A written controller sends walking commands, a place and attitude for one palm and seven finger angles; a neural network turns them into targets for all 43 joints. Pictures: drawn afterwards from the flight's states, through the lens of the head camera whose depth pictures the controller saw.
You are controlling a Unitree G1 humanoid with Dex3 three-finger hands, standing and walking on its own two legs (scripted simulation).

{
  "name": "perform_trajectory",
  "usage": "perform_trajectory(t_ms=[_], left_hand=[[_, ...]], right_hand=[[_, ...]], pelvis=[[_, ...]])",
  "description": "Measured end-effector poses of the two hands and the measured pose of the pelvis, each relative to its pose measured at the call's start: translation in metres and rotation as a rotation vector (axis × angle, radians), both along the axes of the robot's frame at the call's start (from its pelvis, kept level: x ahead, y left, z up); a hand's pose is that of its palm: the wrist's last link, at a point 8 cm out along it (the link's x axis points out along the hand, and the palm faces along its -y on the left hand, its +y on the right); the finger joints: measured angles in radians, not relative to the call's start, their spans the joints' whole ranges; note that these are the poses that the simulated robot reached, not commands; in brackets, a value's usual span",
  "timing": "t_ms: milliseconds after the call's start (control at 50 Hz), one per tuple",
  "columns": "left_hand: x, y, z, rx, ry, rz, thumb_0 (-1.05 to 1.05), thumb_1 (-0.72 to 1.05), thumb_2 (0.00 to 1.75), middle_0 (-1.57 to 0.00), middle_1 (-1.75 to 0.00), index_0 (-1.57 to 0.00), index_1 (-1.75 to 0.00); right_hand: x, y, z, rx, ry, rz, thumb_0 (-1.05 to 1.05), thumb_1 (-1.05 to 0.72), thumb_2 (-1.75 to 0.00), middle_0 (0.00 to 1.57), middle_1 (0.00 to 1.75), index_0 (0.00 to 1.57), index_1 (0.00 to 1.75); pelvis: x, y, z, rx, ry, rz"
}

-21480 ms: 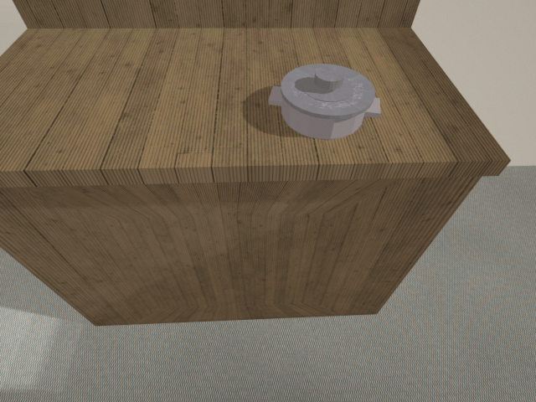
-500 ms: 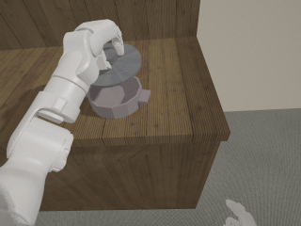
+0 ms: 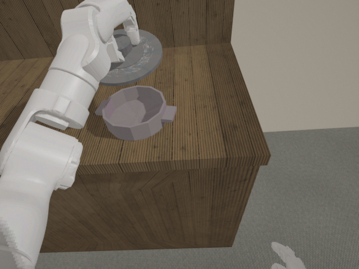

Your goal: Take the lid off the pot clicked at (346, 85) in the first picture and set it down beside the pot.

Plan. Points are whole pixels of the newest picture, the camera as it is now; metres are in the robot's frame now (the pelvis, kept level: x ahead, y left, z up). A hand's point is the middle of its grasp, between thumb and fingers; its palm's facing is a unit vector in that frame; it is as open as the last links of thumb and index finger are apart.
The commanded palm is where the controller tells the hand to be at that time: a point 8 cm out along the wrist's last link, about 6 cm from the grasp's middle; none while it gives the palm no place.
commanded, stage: lift the lid straight up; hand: left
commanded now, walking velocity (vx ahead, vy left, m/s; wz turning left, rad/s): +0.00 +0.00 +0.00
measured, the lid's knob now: (118, 45) +0.49 +0.12 +0.28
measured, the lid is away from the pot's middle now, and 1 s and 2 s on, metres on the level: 0.01 0.07 0.19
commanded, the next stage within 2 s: move the lid sideways beside the pot in 0.40 s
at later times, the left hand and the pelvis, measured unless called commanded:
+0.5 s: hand (110, 34) +0.46 +0.12 +0.31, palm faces -0.09 -0.06 -0.99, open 8.1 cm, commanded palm +0.43 +0.13 +0.38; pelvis +0.00 +0.00 +0.00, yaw +0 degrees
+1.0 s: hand (76, 40) +0.46 +0.18 +0.31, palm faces -0.11 -0.04 -0.99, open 8.1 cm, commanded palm +0.43 +0.19 +0.38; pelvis +0.00 +0.01 +0.00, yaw +0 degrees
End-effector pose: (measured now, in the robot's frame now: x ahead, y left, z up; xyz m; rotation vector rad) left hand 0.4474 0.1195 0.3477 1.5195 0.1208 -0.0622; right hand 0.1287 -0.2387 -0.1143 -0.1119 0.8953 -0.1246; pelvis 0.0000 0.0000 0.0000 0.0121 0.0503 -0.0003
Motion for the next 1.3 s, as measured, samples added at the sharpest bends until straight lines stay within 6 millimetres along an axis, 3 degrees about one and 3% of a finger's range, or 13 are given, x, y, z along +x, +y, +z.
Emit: perform_trajectory(t_ms=[260, 600, 980, 1300], left_hand=[[-0.004, -0.001, 0.023, -0.003, -0.034, 0.015, 0.01, 0.09, 0.95, -0.64, -0.81, -0.7, -0.86], [-0.005, 0.003, 0.023, -0.004, -0.027, 0.022, 0.01, 0.09, 0.95, -0.65, -0.81, -0.7, -0.86], [-0.005, 0.062, 0.016, 0.017, -0.001, 0.129, 0.01, 0.09, 0.94, -0.65, -0.81, -0.7, -0.86], [-0.007, 0.097, 0.017, 0.001, 0.003, 0.171, 0.01, 0.09, 0.94, -0.65, -0.81, -0.7, -0.86]], right_hand=[[0.006, 0.001, 0.001, 0.002, -0.011, 0.006, 0.01, -0.91, -0.89, 0.2, 0.3, 0.2, 0.29], [0.015, 0.009, 0.005, 0.004, -0.033, 0.021, 0.01, -0.91, -0.89, 0.2, 0.3, 0.2, 0.29], [-0.003, -0.001, 0.005, -0.03, 0.022, -0.012, 0.01, -0.91, -0.89, 0.2, 0.3, 0.2, 0.29], [-0.003, 0.005, 0.004, -0.024, 0.047, -0.012, 0.01, -0.91, -0.89, 0.2, 0.3, 0.2, 0.29]], pelvis=[[0.001, 0.001, 0.0, -0.001, 0.002, 0.001], [0.0, 0.004, 0.0, -0.001, 0.006, -0.001], [-0.002, 0.005, -0.001, -0.008, 0.008, 0.004], [-0.001, 0.011, -0.001, -0.014, 0.016, 0.003]])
